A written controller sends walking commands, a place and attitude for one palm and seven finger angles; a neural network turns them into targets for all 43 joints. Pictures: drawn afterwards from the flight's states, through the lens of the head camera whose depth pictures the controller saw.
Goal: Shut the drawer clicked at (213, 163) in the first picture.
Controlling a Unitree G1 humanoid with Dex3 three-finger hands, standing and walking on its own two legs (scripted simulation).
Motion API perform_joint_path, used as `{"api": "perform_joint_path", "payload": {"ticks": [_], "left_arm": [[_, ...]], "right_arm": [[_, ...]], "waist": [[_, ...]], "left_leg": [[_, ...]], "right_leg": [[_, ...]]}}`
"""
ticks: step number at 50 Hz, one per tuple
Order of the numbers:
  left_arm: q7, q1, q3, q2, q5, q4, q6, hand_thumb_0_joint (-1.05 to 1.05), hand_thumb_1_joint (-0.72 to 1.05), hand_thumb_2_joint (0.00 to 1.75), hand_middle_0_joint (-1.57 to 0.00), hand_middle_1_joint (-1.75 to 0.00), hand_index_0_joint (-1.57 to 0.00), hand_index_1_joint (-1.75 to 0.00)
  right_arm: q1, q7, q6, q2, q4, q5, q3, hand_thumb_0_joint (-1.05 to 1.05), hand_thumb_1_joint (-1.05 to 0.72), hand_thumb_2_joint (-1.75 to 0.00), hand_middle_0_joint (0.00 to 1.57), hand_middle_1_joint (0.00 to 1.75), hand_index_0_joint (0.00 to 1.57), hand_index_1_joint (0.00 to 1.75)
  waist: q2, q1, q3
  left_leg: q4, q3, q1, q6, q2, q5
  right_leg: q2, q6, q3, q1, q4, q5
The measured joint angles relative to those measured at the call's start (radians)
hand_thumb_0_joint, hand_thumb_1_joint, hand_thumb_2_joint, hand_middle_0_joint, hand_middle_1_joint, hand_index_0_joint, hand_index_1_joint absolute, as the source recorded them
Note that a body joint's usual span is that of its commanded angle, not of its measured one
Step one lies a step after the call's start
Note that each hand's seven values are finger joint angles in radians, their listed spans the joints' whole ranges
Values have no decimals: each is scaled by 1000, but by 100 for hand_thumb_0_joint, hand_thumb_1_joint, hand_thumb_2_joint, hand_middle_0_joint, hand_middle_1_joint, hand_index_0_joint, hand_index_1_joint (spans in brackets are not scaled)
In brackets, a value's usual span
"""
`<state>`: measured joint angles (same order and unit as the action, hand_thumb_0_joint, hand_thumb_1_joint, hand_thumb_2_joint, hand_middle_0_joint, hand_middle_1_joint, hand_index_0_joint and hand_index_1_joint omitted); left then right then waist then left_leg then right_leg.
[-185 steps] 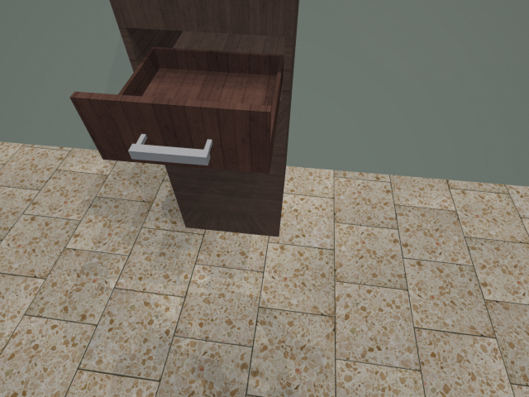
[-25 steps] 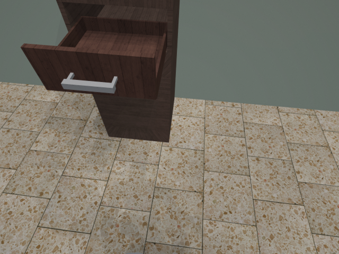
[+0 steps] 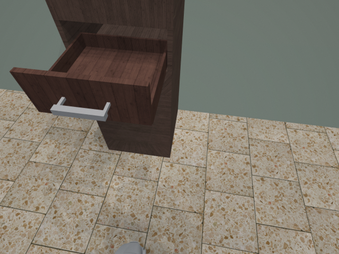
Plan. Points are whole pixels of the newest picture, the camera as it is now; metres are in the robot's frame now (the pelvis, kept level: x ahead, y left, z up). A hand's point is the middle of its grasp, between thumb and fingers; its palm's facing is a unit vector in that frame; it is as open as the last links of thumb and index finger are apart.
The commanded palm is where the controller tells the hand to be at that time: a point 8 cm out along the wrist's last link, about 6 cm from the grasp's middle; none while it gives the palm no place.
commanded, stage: take the last steps up to it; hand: left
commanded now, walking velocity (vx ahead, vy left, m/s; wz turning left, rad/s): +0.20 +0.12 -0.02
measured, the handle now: (82, 107) +0.48 +0.29 +0.03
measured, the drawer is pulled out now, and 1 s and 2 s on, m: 0.30 0.30 0.30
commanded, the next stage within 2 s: come to a stop and stand still in 0.24 s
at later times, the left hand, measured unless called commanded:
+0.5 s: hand (98, 243) +0.16 +0.21 -0.18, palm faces +0.03 -0.98 -0.22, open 7.3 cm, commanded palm none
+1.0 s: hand (103, 220) +0.23 +0.21 -0.17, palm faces +0.01 -0.97 -0.25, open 7.3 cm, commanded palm none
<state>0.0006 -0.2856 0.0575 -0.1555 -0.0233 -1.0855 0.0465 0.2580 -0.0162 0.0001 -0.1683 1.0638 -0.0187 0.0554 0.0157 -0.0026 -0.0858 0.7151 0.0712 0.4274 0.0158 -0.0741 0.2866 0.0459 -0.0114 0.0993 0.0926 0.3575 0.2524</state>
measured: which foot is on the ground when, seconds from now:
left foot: up 0.00-0.10, down 0.12-0.76, up 0.78-1.00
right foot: down 0.00-0.12, up 0.14-0.32, down 0.34-1.00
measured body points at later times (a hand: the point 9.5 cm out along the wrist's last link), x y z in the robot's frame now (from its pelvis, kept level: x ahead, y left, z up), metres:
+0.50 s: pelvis +0.14 +0.03 -0.01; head +0.18 +0.02 +0.44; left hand +0.16 +0.26 -0.16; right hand +0.17 -0.21 -0.17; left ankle +0.15 +0.17 -0.73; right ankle +0.11 -0.07 -0.75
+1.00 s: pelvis +0.15 +0.02 -0.01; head +0.21 +0.01 +0.44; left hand +0.22 +0.26 -0.15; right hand +0.22 -0.23 -0.16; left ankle +0.14 +0.15 -0.72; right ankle +0.14 -0.07 -0.75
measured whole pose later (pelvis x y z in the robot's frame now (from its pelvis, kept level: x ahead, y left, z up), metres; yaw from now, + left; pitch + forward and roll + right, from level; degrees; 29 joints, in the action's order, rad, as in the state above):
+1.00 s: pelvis +0.15 +0.02 -0.01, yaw -1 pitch -1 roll +2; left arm -0.04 -0.15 0.05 -0.19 -0.02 -0.99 -0.02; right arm 0.11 0.02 0.06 -0.21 1.01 0.00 0.05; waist 0.02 0.00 -0.14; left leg 0.74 0.02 0.31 0.05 0.00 0.44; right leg 0.01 -0.04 0.05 0.19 0.47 0.27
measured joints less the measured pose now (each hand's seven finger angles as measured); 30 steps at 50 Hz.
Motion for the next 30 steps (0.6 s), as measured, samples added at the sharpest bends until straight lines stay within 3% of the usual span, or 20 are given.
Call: {"api": "perform_joint_path", "payload": {"ticks": [5, 6, 8, 11, 13, 16, 18, 21, 24, 26, 27, 30], "left_arm": [[-1, -56, 1, 7, 0, -33, -14, 0, 91, 90, -20, -30, -20, -30], [-1, -67, 0, 9, 1, -35, -21, 0, 91, 90, -20, -30, -20, -30], [-5, -53, 1, -7, 1, -39, -40, 0, 91, 90, -20, -30, -20, -30], [-2, -14, 3, -19, 0, -27, -56, 0, 91, 90, -20, -30, -20, -30], [2, 13, 0, -15, -1, -4, -54, 0, 91, 90, -19, -30, -20, -29], [6, 30, -5, -11, -5, 36, -31, 0, 91, 90, -19, -30, -20, -29], [2, 30, -6, -14, -10, 54, -15, 0, 91, 90, -19, -30, -20, -29], [-7, 38, -13, 1, -10, 50, -18, 0, 91, 90, -19, -30, -20, -29], [-20, 47, -16, -1, -7, 38, -22, 0, 91, 90, -20, -30, -20, -30], [-27, 53, -19, -3, 3, 30, -29, 0, 91, 90, -20, -30, -20, -30], [-31, 58, -19, -5, 7, 28, -36, 0, 91, 90, -20, -30, -20, -30], [-39, 85, -13, -23, 11, 35, -64, 0, 91, 90, -20, -30, -20, -30]], "right_arm": [[-74, -2, -29, -18, -44, -2, -7, 0, -91, -90, 20, 30, 19, 30], [-82, 4, -42, -25, -55, -5, -7, 0, -91, -90, 20, 30, 19, 30], [-108, 18, -52, -10, -67, -12, -10, 0, -91, -90, 20, 30, 19, 30], [-106, 30, -50, 5, -78, -13, -21, 0, -91, -90, 20, 30, 19, 30], [-94, 35, -41, 7, -69, -15, -25, -1, -91, -90, 20, 30, 20, 30], [-66, 34, -21, -6, -46, -9, -22, -1, -93, -90, 20, 30, 20, 30], [-46, 24, 1, -12, -32, -3, -20, -1, -93, -90, 20, 30, 20, 30], [-43, 18, 24, -27, -3, -1, -14, 0, -93, -90, 20, 30, 20, 30], [-54, 26, 18, -20, -2, 7, -18, 0, -92, -90, 20, 30, 20, 30], [-57, 31, 5, -19, -8, 10, -22, 0, -92, -90, 20, 30, 20, 30], [-59, 35, 1, -20, -9, 9, -21, 0, -92, -90, 20, 30, 20, 30], [-71, 45, 7, -4, -20, 7, -17, 0, -91, -90, 20, 30, 20, 30]], "waist": [[-6, -28, -1], [-17, -28, 4], [15, -32, -18], [25, -35, -25], [9, -34, -23], [-7, -33, -5], [3, -37, 10], [-25, -28, 11], [-5, -17, -2], [-5, -12, -12], [-8, -9, -15], [10, -4, -32]], "left_leg": [[-211, 11, -86, -19, 8, -89], [-221, 2, -90, -36, 1, -136], [-149, 21, -78, -34, 16, -106], [-160, 37, -106, -25, 29, -65], [-192, 36, -132, -22, 33, -69], [-179, 35, -152, -19, 40, -39], [-74, 34, -126, -17, 53, 89], [75, -9, -84, -7, 45, 144], [-42, -9, -110, 8, 42, 89], [-179, -4, -153, 6, 28, -142], [-191, 1, -168, 6, 21, -153], [-199, 25, -200, 5, 22, -25]], "right_leg": [[8, 33, -2, -12, 85, 91], [6, 28, 4, 17, 164, 136], [18, 7, -31, 115, 412, 247], [17, -10, -33, 245, 620, 256], [19, -11, -12, 275, 568, 233], [13, -5, 8, 234, 333, 153], [24, -21, -5, 216, 270, 56], [11, -20, 12, 164, 235, 71], [12, -11, -1, 117, 162, 57], [4, -2, -9, 108, 166, 63], [0, 5, -11, 109, 183, 74], [6, 13, -25, 146, 282, 126]]}}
